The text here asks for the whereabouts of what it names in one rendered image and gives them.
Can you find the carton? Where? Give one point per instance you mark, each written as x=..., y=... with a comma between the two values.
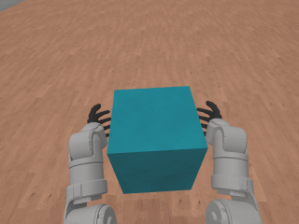
x=156, y=141

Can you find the robot left hand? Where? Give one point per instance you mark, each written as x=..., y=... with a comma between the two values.
x=93, y=117

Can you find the robot right hand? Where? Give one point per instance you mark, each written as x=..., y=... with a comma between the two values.
x=214, y=114

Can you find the right robot forearm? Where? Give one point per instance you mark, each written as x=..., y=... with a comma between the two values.
x=230, y=165

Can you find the left robot forearm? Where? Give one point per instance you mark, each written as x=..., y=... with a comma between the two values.
x=86, y=171

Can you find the left robot upper arm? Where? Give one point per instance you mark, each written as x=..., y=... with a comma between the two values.
x=95, y=214

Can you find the right robot upper arm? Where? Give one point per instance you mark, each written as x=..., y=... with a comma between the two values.
x=223, y=211

